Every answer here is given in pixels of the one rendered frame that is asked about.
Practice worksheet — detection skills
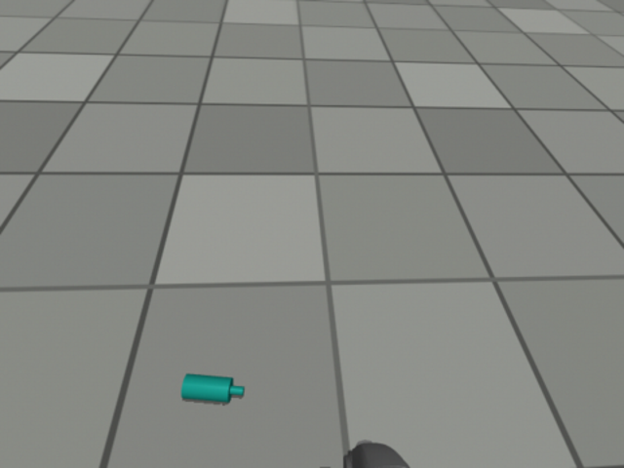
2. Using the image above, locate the bottle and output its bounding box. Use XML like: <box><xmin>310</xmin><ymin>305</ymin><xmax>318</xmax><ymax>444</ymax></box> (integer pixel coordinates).
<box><xmin>181</xmin><ymin>373</ymin><xmax>245</xmax><ymax>403</ymax></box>

